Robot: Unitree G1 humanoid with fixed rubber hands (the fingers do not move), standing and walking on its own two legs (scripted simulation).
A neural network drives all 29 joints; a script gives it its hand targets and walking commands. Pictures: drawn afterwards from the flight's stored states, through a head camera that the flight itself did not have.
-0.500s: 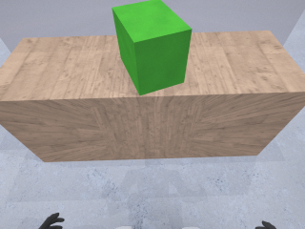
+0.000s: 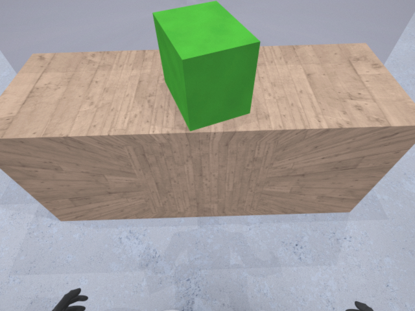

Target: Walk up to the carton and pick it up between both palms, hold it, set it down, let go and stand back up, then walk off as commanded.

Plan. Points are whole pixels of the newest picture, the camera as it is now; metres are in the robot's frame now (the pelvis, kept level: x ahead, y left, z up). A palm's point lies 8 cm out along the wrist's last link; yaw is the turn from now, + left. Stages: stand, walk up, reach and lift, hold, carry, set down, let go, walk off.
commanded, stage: stand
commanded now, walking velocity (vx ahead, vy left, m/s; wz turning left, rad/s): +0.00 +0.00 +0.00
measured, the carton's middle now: (203, 65) +0.82 +0.04 +0.00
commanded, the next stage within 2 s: none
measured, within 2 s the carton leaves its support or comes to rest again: neither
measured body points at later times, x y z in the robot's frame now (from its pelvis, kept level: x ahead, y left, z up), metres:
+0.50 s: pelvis +0.00 +0.00 +0.00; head +0.02 +0.00 +0.45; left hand +0.12 +0.31 -0.10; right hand +0.10 -0.30 -0.12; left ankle +0.04 +0.13 -0.73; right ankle +0.03 -0.13 -0.73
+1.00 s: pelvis +0.00 +0.00 +0.00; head +0.01 +0.00 +0.45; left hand +0.11 +0.31 -0.10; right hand +0.09 -0.30 -0.12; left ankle +0.04 +0.13 -0.73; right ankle +0.03 -0.13 -0.73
